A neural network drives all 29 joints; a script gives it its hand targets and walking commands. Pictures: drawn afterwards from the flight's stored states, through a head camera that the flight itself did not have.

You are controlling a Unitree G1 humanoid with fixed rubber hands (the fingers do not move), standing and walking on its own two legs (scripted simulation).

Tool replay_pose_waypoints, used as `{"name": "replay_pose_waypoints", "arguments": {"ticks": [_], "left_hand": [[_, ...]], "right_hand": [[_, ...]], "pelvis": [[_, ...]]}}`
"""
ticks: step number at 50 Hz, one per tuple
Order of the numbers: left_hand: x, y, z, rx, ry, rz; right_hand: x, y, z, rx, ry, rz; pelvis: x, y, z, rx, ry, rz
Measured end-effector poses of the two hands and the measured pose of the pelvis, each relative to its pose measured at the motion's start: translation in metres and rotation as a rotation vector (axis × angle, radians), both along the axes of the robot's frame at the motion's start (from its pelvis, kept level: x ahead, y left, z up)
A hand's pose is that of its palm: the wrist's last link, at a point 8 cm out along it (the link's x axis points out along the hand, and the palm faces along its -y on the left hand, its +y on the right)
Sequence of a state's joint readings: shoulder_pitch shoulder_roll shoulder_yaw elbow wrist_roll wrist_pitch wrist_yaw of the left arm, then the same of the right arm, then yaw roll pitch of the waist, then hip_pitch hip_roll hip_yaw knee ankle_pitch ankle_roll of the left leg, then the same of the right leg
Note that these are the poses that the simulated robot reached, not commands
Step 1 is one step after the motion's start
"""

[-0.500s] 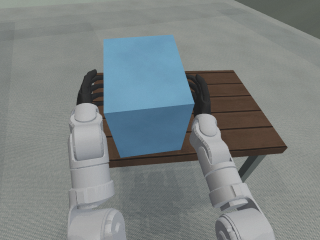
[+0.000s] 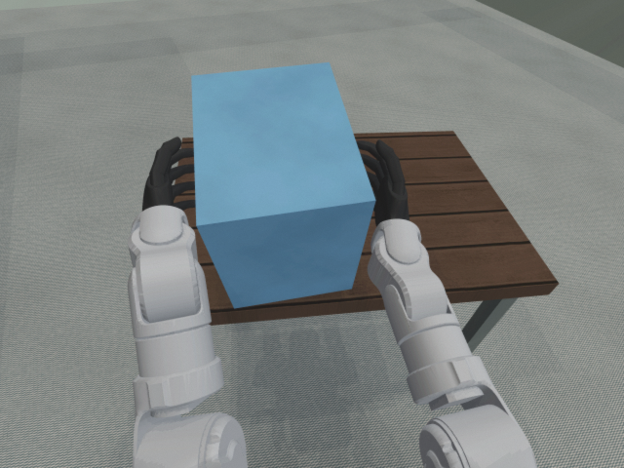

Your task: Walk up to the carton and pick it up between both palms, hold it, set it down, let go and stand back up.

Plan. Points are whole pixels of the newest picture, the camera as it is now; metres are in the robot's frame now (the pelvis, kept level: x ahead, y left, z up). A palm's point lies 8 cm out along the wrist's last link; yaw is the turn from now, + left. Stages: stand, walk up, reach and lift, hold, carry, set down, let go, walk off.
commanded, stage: hold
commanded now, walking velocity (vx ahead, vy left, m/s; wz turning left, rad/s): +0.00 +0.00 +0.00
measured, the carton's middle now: (279, 192) +0.43 +0.01 +0.14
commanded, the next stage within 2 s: none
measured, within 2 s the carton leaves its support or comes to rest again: neither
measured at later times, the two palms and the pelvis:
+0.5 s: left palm (163, 201) +0.37 +0.14 +0.19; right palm (387, 209) +0.36 -0.12 +0.16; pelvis +0.00 +0.00 +0.00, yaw -1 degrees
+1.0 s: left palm (161, 205) +0.36 +0.14 +0.18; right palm (386, 212) +0.35 -0.12 +0.16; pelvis +0.00 +0.00 +0.00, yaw -1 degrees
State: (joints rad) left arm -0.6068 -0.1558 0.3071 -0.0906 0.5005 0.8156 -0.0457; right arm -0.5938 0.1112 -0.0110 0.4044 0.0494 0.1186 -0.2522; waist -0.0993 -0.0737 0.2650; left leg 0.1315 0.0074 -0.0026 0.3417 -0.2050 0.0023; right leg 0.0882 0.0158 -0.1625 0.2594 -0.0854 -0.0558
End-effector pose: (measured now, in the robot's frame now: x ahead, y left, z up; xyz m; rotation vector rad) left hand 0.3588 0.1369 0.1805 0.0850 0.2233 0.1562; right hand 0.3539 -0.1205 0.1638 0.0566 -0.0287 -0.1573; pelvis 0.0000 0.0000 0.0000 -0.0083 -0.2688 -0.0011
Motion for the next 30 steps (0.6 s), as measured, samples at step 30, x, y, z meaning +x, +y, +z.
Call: {"name": "replay_pose_waypoints", "arguments": {"ticks": [30], "left_hand": [[0.007,-0.001,0.010,0.011,-0.028,-0.030]], "right_hand": [[-0.002,0.000,0.004,0.030,-0.009,-0.031]], "pelvis": [[0.001,0.002,0.000,0.002,-0.001,-0.010]]}}
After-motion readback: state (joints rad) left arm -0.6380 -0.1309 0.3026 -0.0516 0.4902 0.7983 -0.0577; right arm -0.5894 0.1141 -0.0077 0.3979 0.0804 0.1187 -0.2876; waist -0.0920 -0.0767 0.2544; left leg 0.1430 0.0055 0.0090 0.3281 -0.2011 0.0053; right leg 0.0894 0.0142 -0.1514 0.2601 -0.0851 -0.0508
